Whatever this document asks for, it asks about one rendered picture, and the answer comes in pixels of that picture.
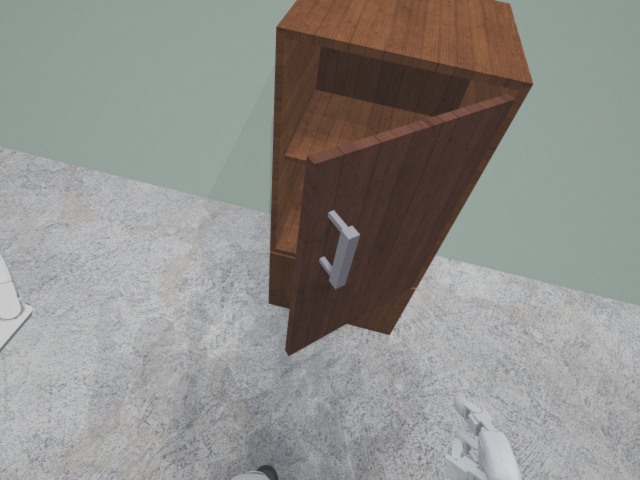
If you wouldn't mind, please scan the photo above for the robot left hand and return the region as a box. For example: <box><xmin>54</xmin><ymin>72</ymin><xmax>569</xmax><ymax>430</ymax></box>
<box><xmin>0</xmin><ymin>253</ymin><xmax>33</xmax><ymax>352</ymax></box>

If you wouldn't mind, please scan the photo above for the robot right hand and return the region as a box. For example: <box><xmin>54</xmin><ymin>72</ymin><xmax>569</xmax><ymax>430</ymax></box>
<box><xmin>445</xmin><ymin>396</ymin><xmax>522</xmax><ymax>480</ymax></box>

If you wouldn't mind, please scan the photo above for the handle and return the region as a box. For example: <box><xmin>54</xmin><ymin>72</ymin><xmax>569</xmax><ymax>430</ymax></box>
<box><xmin>319</xmin><ymin>210</ymin><xmax>360</xmax><ymax>290</ymax></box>

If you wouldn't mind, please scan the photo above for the cupboard door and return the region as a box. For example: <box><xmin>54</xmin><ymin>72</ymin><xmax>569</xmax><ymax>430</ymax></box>
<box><xmin>285</xmin><ymin>94</ymin><xmax>515</xmax><ymax>356</ymax></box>

